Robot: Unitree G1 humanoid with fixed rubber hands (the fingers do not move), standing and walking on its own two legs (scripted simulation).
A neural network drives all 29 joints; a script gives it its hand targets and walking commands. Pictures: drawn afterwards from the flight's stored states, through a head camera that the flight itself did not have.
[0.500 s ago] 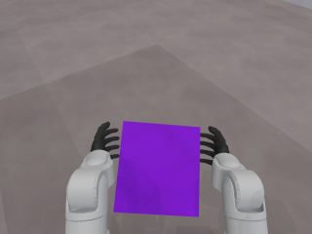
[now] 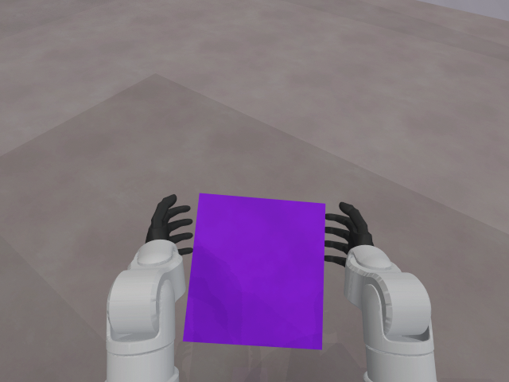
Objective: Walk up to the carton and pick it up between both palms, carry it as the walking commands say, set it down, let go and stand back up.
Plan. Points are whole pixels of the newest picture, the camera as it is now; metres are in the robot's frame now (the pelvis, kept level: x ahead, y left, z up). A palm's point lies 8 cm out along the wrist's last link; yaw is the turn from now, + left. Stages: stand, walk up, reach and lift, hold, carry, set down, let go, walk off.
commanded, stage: carry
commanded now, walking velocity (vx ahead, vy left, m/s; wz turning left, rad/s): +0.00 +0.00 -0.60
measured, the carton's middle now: (254, 266) +0.32 +0.02 -0.01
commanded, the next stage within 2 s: none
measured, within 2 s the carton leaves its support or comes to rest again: neither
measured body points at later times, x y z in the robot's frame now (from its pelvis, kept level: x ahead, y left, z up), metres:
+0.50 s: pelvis -0.06 -0.05 +0.00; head -0.03 -0.05 +0.45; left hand +0.27 +0.00 +0.09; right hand +0.19 -0.26 +0.08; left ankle -0.04 +0.05 -0.73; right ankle +0.00 -0.13 -0.73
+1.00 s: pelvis -0.14 -0.10 -0.01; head -0.13 -0.13 +0.44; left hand +0.18 -0.17 +0.08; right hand +0.01 -0.38 +0.06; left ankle -0.07 +0.03 -0.69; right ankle -0.14 -0.19 -0.73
